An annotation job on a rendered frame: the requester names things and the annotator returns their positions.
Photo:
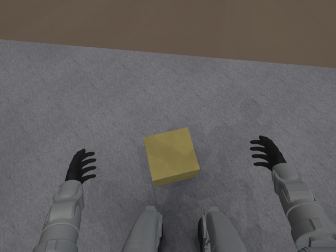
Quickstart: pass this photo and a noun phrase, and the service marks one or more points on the right robot forearm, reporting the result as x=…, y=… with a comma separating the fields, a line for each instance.
x=310, y=226

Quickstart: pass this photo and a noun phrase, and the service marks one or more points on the robot left hand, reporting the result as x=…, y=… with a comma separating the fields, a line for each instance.
x=75, y=171

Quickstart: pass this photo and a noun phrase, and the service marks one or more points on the left robot thigh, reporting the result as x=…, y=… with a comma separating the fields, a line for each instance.
x=144, y=233

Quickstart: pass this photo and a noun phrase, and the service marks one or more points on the left robot forearm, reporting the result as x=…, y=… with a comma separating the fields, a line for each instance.
x=62, y=224

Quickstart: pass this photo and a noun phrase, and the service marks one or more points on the carton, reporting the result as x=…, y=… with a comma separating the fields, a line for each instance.
x=171, y=156

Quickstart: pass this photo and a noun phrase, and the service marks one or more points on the robot thigh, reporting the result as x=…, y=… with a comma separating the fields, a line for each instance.
x=144, y=233
x=222, y=235

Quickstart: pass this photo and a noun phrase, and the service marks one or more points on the robot right hand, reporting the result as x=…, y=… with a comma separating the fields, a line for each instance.
x=273, y=155

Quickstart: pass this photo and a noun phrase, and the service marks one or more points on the right robot thigh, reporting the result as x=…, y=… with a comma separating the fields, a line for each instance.
x=222, y=235

